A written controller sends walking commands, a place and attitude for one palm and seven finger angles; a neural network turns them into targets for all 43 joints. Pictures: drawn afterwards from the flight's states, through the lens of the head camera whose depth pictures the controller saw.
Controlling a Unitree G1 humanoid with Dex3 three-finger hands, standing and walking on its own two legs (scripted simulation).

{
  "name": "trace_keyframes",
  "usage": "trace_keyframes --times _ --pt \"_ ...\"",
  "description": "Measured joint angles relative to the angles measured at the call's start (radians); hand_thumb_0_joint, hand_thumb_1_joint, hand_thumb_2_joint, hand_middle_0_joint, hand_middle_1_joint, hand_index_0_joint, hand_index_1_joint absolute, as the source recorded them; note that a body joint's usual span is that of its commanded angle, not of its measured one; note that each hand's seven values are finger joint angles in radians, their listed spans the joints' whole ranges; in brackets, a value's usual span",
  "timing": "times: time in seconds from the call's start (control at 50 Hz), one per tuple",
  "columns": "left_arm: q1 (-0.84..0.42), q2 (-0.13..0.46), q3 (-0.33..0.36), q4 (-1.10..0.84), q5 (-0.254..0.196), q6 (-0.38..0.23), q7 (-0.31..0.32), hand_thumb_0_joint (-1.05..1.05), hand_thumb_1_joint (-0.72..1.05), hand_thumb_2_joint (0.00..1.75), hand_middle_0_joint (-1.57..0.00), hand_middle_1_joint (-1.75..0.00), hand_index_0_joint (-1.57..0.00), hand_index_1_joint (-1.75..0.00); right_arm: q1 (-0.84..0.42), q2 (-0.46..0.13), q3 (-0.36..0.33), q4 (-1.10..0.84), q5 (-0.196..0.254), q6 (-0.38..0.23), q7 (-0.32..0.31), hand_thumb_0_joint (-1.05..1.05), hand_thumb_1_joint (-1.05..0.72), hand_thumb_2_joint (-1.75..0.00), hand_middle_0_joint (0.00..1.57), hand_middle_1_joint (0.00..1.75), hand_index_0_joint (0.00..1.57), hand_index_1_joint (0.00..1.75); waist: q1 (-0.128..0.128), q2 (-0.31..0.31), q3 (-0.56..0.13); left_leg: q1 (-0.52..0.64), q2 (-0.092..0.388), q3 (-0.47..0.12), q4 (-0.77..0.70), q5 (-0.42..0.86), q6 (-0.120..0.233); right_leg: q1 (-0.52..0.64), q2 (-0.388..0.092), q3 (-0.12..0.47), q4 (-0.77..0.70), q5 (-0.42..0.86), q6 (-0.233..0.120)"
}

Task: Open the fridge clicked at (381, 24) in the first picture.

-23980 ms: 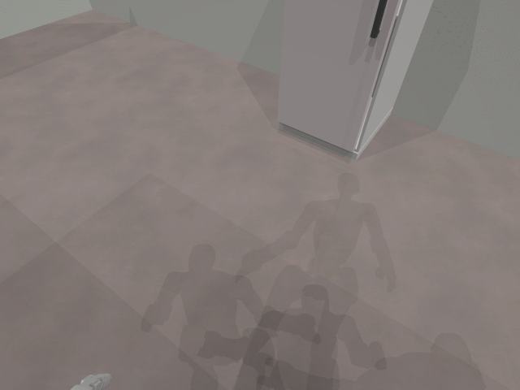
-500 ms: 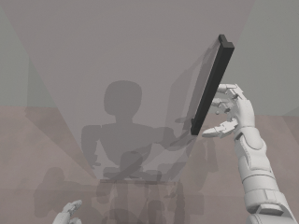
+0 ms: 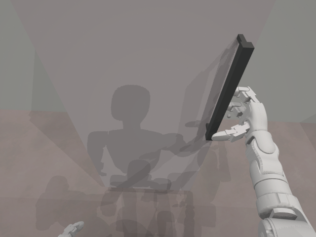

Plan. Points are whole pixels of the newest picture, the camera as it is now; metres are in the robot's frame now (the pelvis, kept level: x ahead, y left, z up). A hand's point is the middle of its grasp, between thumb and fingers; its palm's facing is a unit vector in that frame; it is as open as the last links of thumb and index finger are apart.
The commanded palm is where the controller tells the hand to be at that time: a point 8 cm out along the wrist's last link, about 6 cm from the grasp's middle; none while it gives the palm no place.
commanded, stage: slide the fingers in behind the handle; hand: right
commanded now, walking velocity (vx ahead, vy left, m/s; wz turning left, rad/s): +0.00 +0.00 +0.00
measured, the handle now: (221, 97) +0.45 -0.12 +0.13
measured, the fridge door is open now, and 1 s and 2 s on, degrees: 0 0 0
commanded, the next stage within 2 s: grip the handle and tug to test in 0.82 s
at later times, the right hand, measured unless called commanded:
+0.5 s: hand (220, 117) +0.40 -0.11 +0.11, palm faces -0.05 +1.00 -0.01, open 14.0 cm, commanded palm +0.38 -0.17 +0.12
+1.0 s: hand (221, 116) +0.41 -0.12 +0.10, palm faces -0.05 +1.00 -0.01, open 13.8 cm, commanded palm +0.38 -0.17 +0.12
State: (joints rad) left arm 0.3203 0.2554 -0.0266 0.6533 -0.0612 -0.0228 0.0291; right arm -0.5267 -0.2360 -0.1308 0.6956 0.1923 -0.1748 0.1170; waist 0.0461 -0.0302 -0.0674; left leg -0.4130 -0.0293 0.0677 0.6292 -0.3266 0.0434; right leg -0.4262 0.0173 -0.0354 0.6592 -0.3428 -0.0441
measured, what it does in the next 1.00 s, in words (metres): stands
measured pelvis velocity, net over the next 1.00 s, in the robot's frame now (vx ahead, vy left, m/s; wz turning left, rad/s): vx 0.01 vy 0.00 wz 0.01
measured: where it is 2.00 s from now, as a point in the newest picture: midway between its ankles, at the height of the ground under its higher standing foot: outside the picture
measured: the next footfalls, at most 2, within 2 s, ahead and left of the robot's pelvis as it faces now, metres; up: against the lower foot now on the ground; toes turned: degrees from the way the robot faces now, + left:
none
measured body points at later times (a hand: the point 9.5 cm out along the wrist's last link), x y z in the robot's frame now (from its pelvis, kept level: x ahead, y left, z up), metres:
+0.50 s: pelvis +0.00 +0.01 +0.00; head +0.02 +0.01 +0.45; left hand +0.12 +0.25 -0.11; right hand +0.39 -0.17 +0.11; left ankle -0.01 +0.09 -0.72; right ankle -0.01 -0.09 -0.72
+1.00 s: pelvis +0.01 +0.00 +0.00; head +0.03 +0.01 +0.45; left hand +0.11 +0.25 -0.11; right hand +0.40 -0.17 +0.11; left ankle -0.01 +0.09 -0.72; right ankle -0.01 -0.09 -0.72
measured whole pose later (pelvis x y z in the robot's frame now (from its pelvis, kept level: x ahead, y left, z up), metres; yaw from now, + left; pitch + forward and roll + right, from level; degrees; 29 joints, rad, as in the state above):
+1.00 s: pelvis +0.01 +0.00 +0.00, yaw +1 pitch +6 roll +1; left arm 0.30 0.25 -0.03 0.63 -0.06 -0.02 0.02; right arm -0.47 -0.20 -0.11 0.62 0.17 -0.16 0.08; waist 0.05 -0.03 -0.06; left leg -0.38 -0.04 0.06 0.61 -0.32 0.05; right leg -0.39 0.01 -0.04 0.63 -0.34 -0.04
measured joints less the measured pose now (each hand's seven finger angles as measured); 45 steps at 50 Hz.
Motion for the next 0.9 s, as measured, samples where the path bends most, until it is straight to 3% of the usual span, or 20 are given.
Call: trace_keyframes --times 0.2,0.44,0.9 --pt "-0.005 -0.003 0.003 -0.01 0.003 -0.008 -0.003 0.01 0.91 0.9 -0.2 -0.3 -0.2 -0.3 0.036 0.022 0.002 -0.046 -0.01 -0.005 -0.019 -0.01 0.5 -0.3 0.3 1.21 0.3 1.21 0.008 -0.001 0.0 0.012 -0.008 -0.014 -0.01 0.006 0.003 0.02 -0.007 -0.013 -0.016 0.003 0.004" --pt "-0.028 -0.01 0.001 -0.025 0.004 -0.008 -0.01 0.01 0.91 0.9 -0.2 -0.3 -0.2 -0.3 0.077 0.047 0.025 -0.106 -0.016 0.012 -0.042 -0.01 0.5 -0.3 0.3 1.2 0.3 1.2 -0.006 -0.003 -0.002 0.026 -0.009 -0.014 -0.015 0.004 0.006 0.035 -0.008 -0.012 -0.024 0.004 0.007" --pt "-0.023 -0.008 0.0 -0.024 0.006 0.006 -0.005 0.01 0.91 0.9 -0.2 -0.3 -0.2 -0.3 0.057 0.034 0.019 -0.079 -0.018 0.024 -0.037 -0.01 0.5 -0.3 0.3 1.2 0.3 1.2 -0.001 0.002 0.004 0.031 -0.01 -0.011 -0.02 0.001 0.006 0.038 -0.008 -0.009 -0.026 0.0 0.007"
